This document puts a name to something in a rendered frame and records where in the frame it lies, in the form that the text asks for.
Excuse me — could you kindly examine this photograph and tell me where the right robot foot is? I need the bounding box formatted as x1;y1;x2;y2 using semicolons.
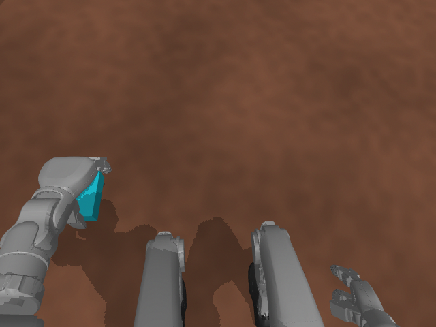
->
248;262;270;327

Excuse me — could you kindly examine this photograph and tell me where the right robot hand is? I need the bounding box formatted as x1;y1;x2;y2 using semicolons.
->
330;265;384;327

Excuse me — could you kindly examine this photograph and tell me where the right robot arm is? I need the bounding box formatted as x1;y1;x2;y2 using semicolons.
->
360;309;400;327

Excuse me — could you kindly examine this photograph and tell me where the small box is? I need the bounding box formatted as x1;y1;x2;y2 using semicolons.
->
76;171;104;221

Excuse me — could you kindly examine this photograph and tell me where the left robot hand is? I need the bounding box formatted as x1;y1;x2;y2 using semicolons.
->
38;157;112;229

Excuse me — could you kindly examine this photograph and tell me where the left robot arm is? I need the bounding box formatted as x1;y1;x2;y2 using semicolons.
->
0;186;75;327

